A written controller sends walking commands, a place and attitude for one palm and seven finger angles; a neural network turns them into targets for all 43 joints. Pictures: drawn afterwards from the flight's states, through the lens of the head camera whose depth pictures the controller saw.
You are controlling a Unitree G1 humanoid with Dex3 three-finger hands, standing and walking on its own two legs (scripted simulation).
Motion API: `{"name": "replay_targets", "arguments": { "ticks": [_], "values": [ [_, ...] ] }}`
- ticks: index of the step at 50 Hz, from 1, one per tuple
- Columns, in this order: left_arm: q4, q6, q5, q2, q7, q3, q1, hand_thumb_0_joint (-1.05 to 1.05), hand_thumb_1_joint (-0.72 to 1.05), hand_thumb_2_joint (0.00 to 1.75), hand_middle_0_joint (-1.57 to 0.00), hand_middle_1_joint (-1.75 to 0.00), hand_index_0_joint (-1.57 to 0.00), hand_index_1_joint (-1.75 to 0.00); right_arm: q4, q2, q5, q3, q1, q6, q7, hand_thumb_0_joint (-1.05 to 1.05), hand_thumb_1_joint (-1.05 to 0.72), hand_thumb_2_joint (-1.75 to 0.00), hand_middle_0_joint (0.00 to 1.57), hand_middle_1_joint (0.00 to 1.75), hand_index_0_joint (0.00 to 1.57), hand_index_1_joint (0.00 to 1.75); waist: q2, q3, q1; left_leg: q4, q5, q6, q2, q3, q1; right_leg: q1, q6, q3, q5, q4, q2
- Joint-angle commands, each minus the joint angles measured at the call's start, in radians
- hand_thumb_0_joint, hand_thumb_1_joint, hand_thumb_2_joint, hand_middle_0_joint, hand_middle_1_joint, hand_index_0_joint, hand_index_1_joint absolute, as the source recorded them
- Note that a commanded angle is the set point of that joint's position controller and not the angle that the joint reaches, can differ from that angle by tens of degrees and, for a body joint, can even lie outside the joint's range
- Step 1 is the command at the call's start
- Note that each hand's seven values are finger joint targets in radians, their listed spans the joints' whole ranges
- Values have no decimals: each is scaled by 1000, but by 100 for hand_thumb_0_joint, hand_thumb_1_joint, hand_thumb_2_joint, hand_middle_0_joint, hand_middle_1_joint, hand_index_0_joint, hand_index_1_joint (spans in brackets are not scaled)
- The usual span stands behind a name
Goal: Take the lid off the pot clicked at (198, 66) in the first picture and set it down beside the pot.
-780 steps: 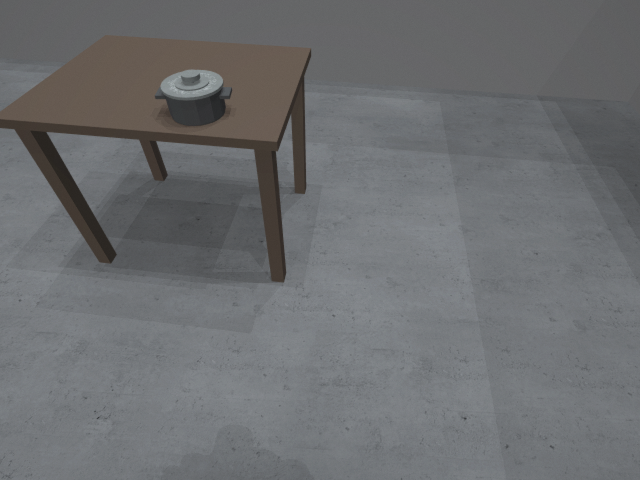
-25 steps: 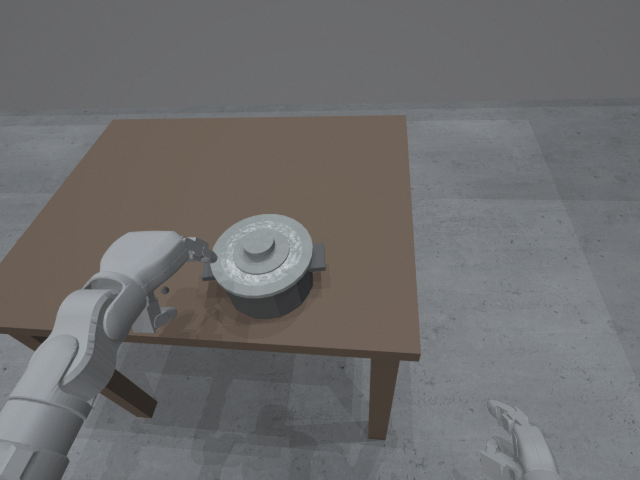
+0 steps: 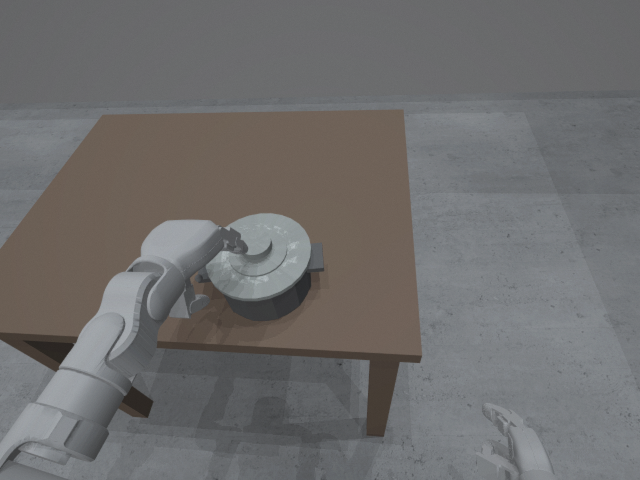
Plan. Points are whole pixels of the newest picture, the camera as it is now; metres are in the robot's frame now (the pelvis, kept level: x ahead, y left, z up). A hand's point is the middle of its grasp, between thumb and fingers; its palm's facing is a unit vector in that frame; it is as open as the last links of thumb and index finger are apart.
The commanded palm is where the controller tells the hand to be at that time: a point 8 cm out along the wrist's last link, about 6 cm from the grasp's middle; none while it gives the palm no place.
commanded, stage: move the open hand above the knob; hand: left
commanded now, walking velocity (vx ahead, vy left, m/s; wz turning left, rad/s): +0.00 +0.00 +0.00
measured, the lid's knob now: (255, 244) +0.45 +0.13 +0.01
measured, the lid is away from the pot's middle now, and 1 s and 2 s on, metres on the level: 0.00 0.00 0.00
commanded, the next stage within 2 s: lower the open fingers around the knob in 1.34 s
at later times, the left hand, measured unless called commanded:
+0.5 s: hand (231, 242) +0.40 +0.15 +0.07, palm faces -0.31 -0.05 -0.95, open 10.0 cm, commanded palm +0.40 +0.15 +0.14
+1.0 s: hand (238, 233) +0.42 +0.14 +0.07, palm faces -0.31 -0.04 -0.95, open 10.0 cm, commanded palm +0.40 +0.14 +0.14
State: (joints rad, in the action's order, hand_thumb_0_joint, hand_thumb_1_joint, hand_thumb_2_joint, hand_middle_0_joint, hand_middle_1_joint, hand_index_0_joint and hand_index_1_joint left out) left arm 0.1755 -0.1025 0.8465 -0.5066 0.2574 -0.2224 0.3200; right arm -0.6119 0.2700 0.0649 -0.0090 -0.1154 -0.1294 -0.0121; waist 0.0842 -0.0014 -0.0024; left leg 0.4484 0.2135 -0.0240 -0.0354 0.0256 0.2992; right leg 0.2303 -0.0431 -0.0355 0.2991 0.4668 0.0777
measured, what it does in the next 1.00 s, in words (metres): stands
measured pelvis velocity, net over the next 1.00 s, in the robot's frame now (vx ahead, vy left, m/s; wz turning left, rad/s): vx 0.00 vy -0.01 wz -0.02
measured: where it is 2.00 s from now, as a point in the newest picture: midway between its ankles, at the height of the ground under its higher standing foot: outside the picture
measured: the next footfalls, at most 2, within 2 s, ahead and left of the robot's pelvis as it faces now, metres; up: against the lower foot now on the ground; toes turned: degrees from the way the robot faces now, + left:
none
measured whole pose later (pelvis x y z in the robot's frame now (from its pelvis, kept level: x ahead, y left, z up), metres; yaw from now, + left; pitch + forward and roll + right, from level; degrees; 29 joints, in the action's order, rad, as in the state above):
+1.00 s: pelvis +0.00 -0.01 +0.00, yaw -1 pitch +6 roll +1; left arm 0.59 -0.18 0.88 -0.41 0.22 -0.28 0.66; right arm -0.65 0.27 0.09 0.00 -0.17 -0.16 -0.01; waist 0.07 -0.04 -0.04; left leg 0.49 0.23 -0.03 -0.05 0.04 0.35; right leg 0.31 -0.03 -0.01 0.32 0.53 0.06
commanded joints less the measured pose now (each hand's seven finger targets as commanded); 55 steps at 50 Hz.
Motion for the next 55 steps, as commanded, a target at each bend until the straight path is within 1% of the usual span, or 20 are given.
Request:
{"name": "replay_targets", "arguments": {
  "ticks": [1, 3, 6, 8, 10, 12, 15, 16, 18, 20, 27, 30, 33, 35, 39, 42, 45, 48, 52, 55],
  "values": [
    [-52, -18, 18, -275, -79, 218, 423, 0, -22, 129, -83, -8, -83, -8, 115, 97, 3, 23, 69, 38, -13, 0, -90, -90, 20, 30, 20, 30, -55, -319, 7, -12, -307, 68, 50, 12, -194, -50, 60, -41, -362, -16, -75],
    [-53, -40, 4, -138, -79, 103, 423, 0, -22, 129, -83, -8, -83, -8, 124, 91, 9, 31, 75, 35, 1, 0, -90, -90, 20, 30, 20, 30, -45, -307, -5, -9, -304, 62, 44, 12, -205, -8, 60, -46, -351, -19, -76],
    [-87, -68, -8, -56, -60, 21, 438, 0, -22, 129, -83, -8, -83, -8, 143, 91, 10, 41, 86, 30, 18, 0, -90, -90, 20, 30, 20, 30, -38, -353, -17, 7, -328, 65, 44, 17, -227, -9, 60, -42, -377, -11, -79],
    [-52, -80, 7, -67, -50, 13, 487, 0, -22, 129, -83, -8, -83, -8, 138, 95, 10, 39, 89, 24, 16, 0, -90, -90, 20, 30, 20, 30, -71, -344, -30, 15, -300, 68, 51, 19, -214, 5, 60, -44, -380, -10, -80],
    [-10, -78, 34, -199, -53, 112, 572, 0, -22, 129, -83, -8, -83, -8, 118, 114, 9, 30, 82, 21, 5, 0, -90, -90, 20, 30, 20, 30, -115, -354, -22, 13, -276, 71, 55, 13, -196, -11, 61, -36, -377, -9, -82],
    [-13, -63, 42, -264, -60, 159, 632, 0, -22, 129, -83, -8, -83, -8, 114, 109, 7, 26, 72, 26, -9, 0, -90, -90, 20, 30, 20, 30, -109, -389, -11, 14, -265, 79, 61, 16, -198, -39, 59, -29, -376, -5, -73],
    [21, -54, 34, -238, -70, 154, 663, 0, -22, 129, -83, -8, -83, -8, 103, 104, 8, 26, 62, 28, -14, 0, -90, -90, 20, 30, 20, 30, -77, -403, -10, 14, -304, 75, 53, 12, -211, -34, 63, -30, -394, 2, -73],
    [12, -55, 21, -166, -72, 95, 652, 0, -22, 129, -83, -8, -83, -8, 108, 93, 7, 28, 55, 28, -11, 0, -90, -90, 20, 30, 20, 30, -39, -405, -15, 19, -331, 74, 53, 14, -220, -30, 64, -34, -406, 11, -74],
    [80, -71, 13, -73, -73, 36, 612, 0, -22, 129, -83, -8, -83, -8, 106, 89, 11, 35, 48, 25, 0, 0, -90, -90, 20, 30, 20, 30, -58, -370, -24, 25, -331, 69, 48, 17, -212, 7, 63, -42, -404, 11, -77],
    [191, -88, 21, -43, -65, 22, 589, 0, -22, 129, -83, -8, -83, -8, 95, 100, 20, 35, 45, 16, 10, 0, -90, -90, 20, 30, 20, 30, -126, -327, -28, 26, -301, 67, 48, 23, -177, 32, 61, -46, -395, 8, -84],
    [120, -80, 45, -180, -67, 92, 827, 0, -22, 129, -83, -8, -83, -8, 95, 105, 12, 37, 42, 15, -9, 0, -90, -90, 20, 30, 20, 30, -98, -432, -30, 41, -286, 86, 61, 25, -195, -23, 61, -20, -436, 20, -71],
    [198, -70, 41, -176, -69, 103, 818, 0, -22, 129, -83, -8, -83, -8, 80, 106, 14, 34, 23, 18, -17, 0, -90, -90, 20, 30, 20, 30, -102, -427, -29, 41, -298, 83, 58, 25, -183, -23, 61, -19, -446, 21, -74],
    [321, -82, 33, -75, -71, 32, 773, 0, -22, 129, -83, -8, -83, -8, 67, 103, 19, 38, 4, 12, -13, 0, -90, -90, 20, 30, 20, 30, -125, -351, -42, 35, -253, 78, 50, 37, -150, 28, 57, -30, -402, 17, -74],
    [332, -78, 38, -114, -67, 77, 749, 0, -22, 129, -83, -8, -83, -8, 75, 110, 20, 38, 12, 12, -8, 0, -90, -90, 20, 30, 20, 30, -139, -373, -24, 36, -267, 79, 53, 35, -143, 1, 58, -23, -423, 17, -73],
    [192, -74, 40, -53, -61, 17, 777, 0, -22, 129, -83, -8, -83, -8, 100, 97, 14, 48, 29, 11, 5, 0, -90, -90, 20, 30, 20, 30, -100, -466, -33, 61, -360, 85, 56, 36, -207, -18, 59, -22, -513, 39, -72],
    [208, -69, 38, -163, -65, 105, 765, 0, -22, 129, -83, -8, -83, -8, 91, 111, 16, 44, 16, 9, 0, 0, -90, -90, 20, 30, 20, 30, -141, -430, -24, 52, -326, 87, 54, 36, -171, -37, 55, -20, -511, 32, -70],
    [250, -67, 44, -172, -75, 118, 762, 0, -22, 129, -83, -8, -83, -8, 88, 108, 19, 38, 22, 11, -7, 0, -90, -90, 20, 30, 20, 30, -140, -390, -18, 41, -304, 85, 55, 35, -144, -23, 57, -20, -475, 26, -70],
    [216, -73, 47, -112, -86, 57, 811, 0, -22, 129, -83, -8, -83, -8, 85, 100, 17, 44, 18, 10, -7, 0, -90, -90, 20, 30, 20, 30, -91, -396, -31, 36, -285, 84, 48, 36, -177, 10, 60, -24, -425, 23, -72],
    [213, -83, 30, -22, -72, -10, 781, 0, -22, 129, -83, -8, -83, -8, 89, 93, 17, 48, 26, 10, 0, 0, -90, -90, 20, 30, 20, 30, -97, -414, -44, 47, -305, 82, 48, 33, -202, 28, 60, -29, -429, 22, -78],
    [258, -84, 36, -100, -62, 53, 812, 0, -22, 129, -83, -8, -83, -8, 75, 107, 19, 44, 24, 6, -8, 0, -90, -90, 20, 30, 20, 30, -141, -390, -37, 36, -255, 83, 48, 33, -169, 22, 59, -25, -396, 13, -77]
  ]
}}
